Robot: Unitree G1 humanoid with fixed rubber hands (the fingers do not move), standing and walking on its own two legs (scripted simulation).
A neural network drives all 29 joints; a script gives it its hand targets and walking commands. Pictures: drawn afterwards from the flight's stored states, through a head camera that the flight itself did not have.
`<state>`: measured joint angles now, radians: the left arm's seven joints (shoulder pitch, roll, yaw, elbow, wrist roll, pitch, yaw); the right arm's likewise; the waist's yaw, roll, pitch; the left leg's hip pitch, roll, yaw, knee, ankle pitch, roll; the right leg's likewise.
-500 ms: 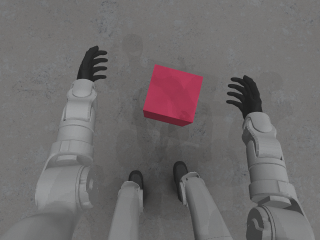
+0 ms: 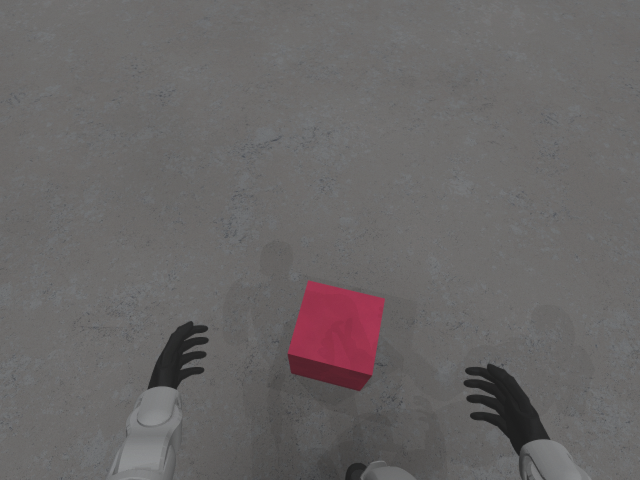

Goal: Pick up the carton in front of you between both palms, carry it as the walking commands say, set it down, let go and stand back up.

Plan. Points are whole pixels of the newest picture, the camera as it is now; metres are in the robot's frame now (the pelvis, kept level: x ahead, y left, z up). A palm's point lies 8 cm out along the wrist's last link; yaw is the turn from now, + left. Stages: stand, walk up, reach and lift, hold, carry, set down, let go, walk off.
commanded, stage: let go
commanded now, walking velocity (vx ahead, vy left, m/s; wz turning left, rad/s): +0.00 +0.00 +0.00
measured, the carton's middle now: (335, 338) +0.45 -0.07 -0.63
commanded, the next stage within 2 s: stand in 0.72 s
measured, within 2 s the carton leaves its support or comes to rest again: neither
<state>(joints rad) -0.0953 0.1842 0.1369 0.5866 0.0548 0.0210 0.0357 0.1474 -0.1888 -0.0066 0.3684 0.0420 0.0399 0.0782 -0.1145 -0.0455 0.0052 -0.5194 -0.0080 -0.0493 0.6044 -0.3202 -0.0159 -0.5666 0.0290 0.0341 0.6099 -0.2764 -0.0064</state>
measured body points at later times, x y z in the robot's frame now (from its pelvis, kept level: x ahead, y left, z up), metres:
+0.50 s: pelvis +0.01 +0.02 +0.01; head +0.02 +0.02 +0.46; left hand +0.18 +0.26 -0.06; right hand +0.19 -0.21 -0.06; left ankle -0.02 +0.13 -0.72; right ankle +0.00 -0.11 -0.72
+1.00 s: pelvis +0.03 -0.01 +0.00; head +0.04 -0.03 +0.45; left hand +0.14 +0.25 -0.10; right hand +0.12 -0.28 -0.11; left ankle -0.02 +0.13 -0.72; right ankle +0.00 -0.11 -0.72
